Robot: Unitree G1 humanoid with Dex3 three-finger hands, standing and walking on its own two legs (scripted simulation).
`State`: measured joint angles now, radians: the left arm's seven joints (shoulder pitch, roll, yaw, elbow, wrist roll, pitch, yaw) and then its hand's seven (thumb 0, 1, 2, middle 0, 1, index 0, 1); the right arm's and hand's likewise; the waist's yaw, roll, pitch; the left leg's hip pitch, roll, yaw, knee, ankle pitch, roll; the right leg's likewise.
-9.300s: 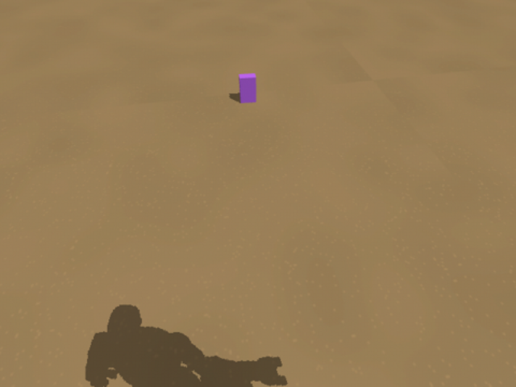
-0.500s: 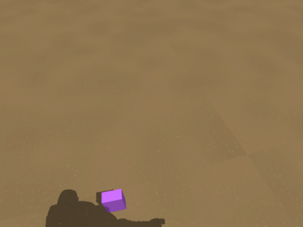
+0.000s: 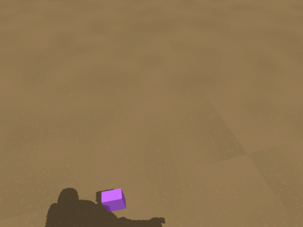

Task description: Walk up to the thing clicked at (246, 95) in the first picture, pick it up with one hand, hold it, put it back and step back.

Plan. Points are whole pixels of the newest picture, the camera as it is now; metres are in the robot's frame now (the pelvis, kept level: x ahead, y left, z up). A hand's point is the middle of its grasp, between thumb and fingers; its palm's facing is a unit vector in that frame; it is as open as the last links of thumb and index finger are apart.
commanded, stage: go down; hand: left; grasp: from the side
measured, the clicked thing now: (114, 200) +0.40 +0.25 -0.69
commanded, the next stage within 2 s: none
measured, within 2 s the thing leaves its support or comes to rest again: neither
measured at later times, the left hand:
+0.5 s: hand out of the picture +0.14 +0.28 -0.17, palm faces +0.05 -0.93 -0.35, open 15.6 cm
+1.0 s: hand out of the picture +0.13 +0.29 -0.19, palm faces +0.08 -0.93 -0.35, open 17.5 cm
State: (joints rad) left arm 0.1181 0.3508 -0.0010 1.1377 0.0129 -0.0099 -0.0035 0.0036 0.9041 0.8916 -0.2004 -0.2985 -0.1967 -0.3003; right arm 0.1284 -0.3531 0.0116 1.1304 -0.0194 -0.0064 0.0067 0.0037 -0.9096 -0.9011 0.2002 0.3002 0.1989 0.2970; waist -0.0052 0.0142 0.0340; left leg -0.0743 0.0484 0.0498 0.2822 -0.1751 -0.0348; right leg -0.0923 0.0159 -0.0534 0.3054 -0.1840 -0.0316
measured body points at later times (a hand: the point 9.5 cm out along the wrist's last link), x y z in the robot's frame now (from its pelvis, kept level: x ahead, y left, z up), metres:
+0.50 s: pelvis -0.01 +0.02 -0.04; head +0.05 +0.02 +0.41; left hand +0.13 +0.33 -0.15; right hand +0.11 -0.24 -0.14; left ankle -0.01 +0.14 -0.75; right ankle -0.01 -0.09 -0.75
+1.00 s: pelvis -0.01 +0.03 -0.08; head +0.06 +0.05 +0.37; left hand +0.13 +0.34 -0.16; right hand +0.15 -0.21 -0.16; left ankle -0.01 +0.14 -0.75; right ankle -0.01 -0.09 -0.75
